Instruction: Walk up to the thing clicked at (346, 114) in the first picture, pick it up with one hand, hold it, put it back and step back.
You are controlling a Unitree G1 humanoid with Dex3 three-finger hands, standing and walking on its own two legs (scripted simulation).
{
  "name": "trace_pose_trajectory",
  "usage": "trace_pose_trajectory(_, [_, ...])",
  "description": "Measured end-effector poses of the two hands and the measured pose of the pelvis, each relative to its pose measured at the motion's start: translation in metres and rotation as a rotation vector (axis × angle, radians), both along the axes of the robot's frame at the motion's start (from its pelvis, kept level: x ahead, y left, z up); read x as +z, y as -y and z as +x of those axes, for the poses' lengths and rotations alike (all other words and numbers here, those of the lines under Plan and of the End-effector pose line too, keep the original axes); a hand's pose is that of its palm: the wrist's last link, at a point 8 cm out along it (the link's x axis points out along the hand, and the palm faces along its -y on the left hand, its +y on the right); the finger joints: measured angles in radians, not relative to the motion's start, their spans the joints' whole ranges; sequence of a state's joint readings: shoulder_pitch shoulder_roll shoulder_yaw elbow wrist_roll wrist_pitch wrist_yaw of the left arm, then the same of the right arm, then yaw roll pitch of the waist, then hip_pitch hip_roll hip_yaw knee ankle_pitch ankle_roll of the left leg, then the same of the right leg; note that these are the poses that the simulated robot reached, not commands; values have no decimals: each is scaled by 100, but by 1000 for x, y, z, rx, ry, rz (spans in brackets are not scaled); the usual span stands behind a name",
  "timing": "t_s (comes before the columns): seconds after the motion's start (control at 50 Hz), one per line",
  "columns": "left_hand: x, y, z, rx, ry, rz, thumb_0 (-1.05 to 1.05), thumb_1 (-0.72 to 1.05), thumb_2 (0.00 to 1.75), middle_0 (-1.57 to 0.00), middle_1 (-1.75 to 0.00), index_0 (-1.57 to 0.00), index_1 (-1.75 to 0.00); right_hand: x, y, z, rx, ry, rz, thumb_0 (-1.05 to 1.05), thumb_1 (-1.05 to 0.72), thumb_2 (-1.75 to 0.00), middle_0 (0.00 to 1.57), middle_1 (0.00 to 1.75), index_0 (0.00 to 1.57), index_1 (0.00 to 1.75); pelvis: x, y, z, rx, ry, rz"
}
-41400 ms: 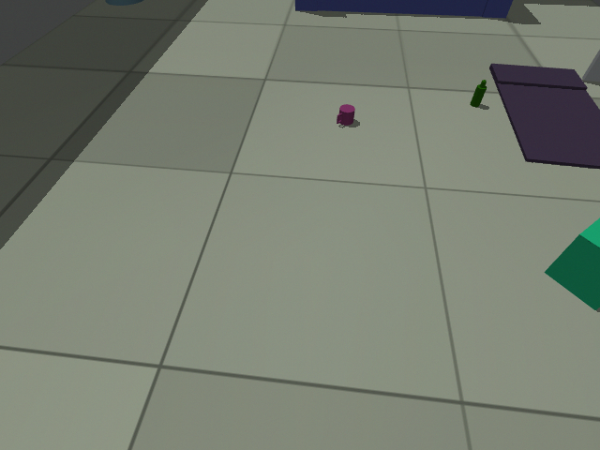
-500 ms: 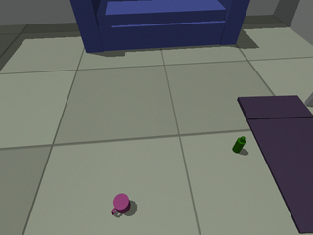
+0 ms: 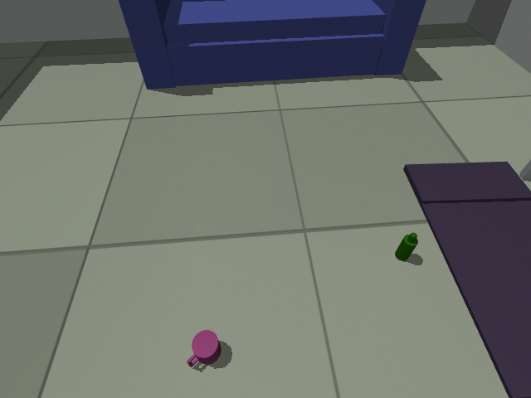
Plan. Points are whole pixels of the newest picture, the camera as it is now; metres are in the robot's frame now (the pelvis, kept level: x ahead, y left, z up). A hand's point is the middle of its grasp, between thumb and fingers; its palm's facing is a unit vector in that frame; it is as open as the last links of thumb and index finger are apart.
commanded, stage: stand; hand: left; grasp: from above
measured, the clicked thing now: (203, 350) +0.38 +0.25 -0.74
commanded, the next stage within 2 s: step back in 0.60 s
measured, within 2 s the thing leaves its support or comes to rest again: neither
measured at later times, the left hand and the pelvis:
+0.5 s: hand out of the picture +0.07 +0.24 -0.16, palm faces +0.01 -0.94 -0.33, open 7.4 cm; pelvis +0.00 +0.00 +0.00, yaw +0 degrees
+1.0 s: hand out of the picture +0.09 +0.32 -0.19, palm faces +0.00 -0.93 -0.36, open 7.4 cm; pelvis -0.06 +0.06 -0.02, yaw +2 degrees
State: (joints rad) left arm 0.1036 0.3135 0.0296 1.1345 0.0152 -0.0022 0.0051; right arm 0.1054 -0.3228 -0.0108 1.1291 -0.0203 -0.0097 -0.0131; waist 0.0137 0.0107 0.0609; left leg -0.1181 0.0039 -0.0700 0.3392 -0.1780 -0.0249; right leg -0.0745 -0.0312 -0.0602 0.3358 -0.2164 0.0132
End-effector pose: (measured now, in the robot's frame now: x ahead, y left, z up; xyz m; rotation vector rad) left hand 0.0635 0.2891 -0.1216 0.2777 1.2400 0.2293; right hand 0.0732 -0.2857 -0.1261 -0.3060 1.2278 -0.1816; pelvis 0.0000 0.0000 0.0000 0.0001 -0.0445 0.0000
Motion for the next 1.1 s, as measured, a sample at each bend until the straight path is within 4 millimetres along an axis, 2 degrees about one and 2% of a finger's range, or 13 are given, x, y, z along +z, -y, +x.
trace_pose_trajectory(0.22, [-1,2,-3,-3,-21,2,0,91,90,-20,-30,-20,-30,-1,4,-2,-1,-24,1,0,-91,-90,20,30,20,30,0,3,3,3,-7,0])
trace_pose_trajectory(0.6, [1,2,2,-16,4,3,0,91,90,-20,-30,-20,-30,2,8,0,3,-4,-3,0,-91,-90,20,30,20,30,0,5,2,2,-3,0])
trace_pose_trajectory(0.72, [-2,-13,-3,5,6,24,0,90,90,-20,-30,-20,-30,-1,13,-4,-3,-7,-23,0,-91,-90,20,30,20,30,-6,-2,-17,9,-4,-9])
trace_pose_trajectory(0.82, [-8,-39,-2,-33,8,50,1,90,90,-20,-30,-20,-30,0,10,-21,-17,-26,-61,0,-91,-90,20,30,20,30,-13,-22,-30,8,-15,0])
trace_pose_trajectory(0.94, [-27,-74,20,-46,85,41,1,90,90,-20,-30,-20,-30,-1,-13,-57,-8,-87,-125,0,-91,-90,20,30,20,30,-28,-51,-48,21,-17,-1])
trace_pose_trajectory(1.02, [-25,-78,20,-57,94,27,1,91,90,-20,-30,-20,-30,8,-34,-79,-10,-115,-115,0,-91,-90,20,30,20,30,-19,-61,-59,25,-28,-27])
trace_pose_trajectory(1.1, [-22,-79,5,-81,73,9,0,91,90,-20,-30,-20,-30,11,-47,-84,-29,-75,-110,0,-91,-90,21,30,20,30,-14,-70,-69,-3,-36,-25])
